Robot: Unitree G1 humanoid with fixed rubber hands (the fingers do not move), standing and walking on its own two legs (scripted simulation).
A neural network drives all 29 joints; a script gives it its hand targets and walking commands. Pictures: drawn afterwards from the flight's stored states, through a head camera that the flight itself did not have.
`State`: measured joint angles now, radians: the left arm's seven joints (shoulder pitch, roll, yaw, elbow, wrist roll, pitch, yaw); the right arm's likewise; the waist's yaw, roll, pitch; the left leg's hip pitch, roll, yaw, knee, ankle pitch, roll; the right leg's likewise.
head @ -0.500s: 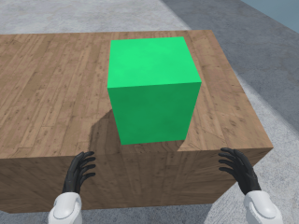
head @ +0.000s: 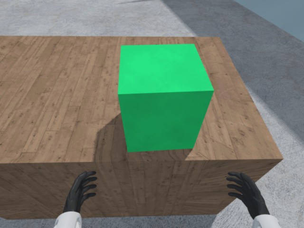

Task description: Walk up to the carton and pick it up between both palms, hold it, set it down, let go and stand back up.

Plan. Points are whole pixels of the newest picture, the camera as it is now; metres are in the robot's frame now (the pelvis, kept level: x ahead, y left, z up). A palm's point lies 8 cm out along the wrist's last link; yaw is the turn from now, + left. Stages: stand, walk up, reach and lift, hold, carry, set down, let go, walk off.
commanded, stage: set down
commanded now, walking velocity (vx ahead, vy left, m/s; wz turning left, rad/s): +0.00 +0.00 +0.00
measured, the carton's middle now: (159, 100) +0.45 +0.01 +0.07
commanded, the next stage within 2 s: let go in 0.46 s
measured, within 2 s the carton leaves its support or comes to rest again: neither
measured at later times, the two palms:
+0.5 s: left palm out of the picture +0.12 +0.22 -0.07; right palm out of the picture +0.14 -0.24 -0.07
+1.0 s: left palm (70, 227) +0.13 +0.23 -0.08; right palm out of the picture +0.14 -0.22 -0.08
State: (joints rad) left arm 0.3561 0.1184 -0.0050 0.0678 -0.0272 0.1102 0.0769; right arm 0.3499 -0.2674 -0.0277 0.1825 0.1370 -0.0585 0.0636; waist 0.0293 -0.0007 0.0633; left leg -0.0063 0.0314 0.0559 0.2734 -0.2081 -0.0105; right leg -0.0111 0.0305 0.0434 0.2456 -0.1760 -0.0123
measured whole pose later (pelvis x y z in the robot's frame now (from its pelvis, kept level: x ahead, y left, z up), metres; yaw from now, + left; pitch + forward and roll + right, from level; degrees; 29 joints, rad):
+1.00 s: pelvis -0.02 +0.00 -0.01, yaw +1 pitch -4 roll +0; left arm 0.17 0.18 -0.01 0.52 0.01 0.14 0.03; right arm 0.17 -0.18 -0.04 0.70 -0.03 -0.17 0.03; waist 0.00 0.00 0.08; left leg -0.09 0.02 0.03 0.39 -0.23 -0.01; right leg -0.08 0.02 0.01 0.37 -0.21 -0.01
